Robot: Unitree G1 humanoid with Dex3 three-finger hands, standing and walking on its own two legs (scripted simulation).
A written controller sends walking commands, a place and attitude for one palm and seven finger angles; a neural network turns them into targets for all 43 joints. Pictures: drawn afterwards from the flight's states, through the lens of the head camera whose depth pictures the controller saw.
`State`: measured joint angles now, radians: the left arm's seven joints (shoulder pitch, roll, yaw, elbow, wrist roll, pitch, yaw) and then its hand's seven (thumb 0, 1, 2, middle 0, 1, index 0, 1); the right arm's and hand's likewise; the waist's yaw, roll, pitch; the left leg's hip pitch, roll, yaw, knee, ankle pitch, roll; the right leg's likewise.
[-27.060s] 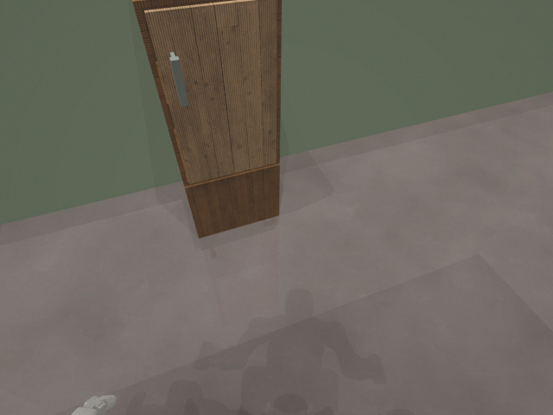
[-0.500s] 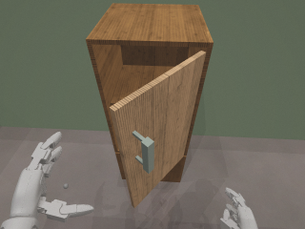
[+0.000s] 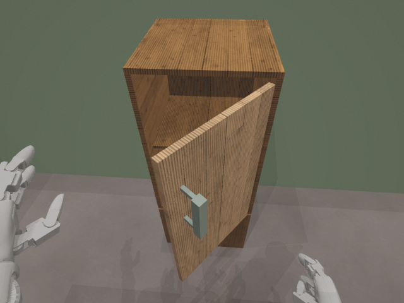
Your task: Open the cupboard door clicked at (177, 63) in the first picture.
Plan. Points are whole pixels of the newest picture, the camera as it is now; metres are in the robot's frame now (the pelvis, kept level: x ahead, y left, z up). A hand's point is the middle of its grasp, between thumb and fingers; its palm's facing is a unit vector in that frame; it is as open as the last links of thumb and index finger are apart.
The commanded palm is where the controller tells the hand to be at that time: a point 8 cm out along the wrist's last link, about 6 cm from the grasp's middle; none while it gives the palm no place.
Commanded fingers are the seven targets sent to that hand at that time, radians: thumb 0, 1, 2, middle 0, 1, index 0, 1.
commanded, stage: draw the hand back to the body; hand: left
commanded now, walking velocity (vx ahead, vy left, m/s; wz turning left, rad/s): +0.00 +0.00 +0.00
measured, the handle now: (193, 212) +0.30 +0.06 +0.01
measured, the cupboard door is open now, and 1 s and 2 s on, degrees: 50 50 50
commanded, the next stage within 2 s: step back with the hand held close in 0.40 s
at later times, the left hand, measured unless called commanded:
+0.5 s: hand (57, 219) +0.18 +0.24 +0.17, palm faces +0.46 -0.79 -0.39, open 7.4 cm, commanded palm +0.13 +0.27 +0.18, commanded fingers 0.00 0.90 0.90 -0.20 -0.30 -0.20 -0.30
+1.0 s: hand (39, 238) +0.15 +0.25 +0.16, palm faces +0.35 -0.79 -0.51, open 7.4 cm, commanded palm +0.09 +0.29 +0.18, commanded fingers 0.00 0.90 0.90 -0.20 -0.30 -0.20 -0.30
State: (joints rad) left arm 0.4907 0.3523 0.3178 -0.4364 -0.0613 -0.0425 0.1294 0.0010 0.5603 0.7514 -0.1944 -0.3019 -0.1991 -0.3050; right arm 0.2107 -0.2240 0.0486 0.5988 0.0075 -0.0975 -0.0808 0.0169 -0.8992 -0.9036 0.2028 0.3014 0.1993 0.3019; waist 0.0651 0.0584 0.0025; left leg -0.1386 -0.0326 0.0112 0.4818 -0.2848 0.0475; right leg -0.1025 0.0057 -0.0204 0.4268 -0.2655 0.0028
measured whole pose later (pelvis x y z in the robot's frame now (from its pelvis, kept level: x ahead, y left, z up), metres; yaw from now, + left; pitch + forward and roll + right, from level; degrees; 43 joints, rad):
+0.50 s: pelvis -0.01 -0.03 +0.00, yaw +0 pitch -5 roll -1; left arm 0.46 0.34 0.34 -0.38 -0.07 -0.09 0.12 0.01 0.89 0.89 -0.21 -0.30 -0.21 -0.31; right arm 0.19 -0.23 0.02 0.65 0.01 -0.09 -0.08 0.02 -0.90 -0.90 0.20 0.30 0.20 0.30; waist 0.06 0.08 0.03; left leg -0.08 0.00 0.00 0.41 -0.24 0.02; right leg -0.05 0.04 -0.03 0.36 -0.22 -0.03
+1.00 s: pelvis -0.06 +0.00 +0.00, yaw -2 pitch -1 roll -1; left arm 0.57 0.44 0.42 -0.51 -0.05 -0.16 0.13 0.01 0.89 0.89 -0.21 -0.30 -0.22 -0.31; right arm 0.18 -0.23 -0.02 0.55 0.02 0.01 -0.09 0.02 -0.90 -0.90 0.20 0.30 0.20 0.30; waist -0.01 0.01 0.04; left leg -0.29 -0.01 0.04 0.49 -0.19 0.05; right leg -0.26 0.02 0.00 0.45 -0.17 0.00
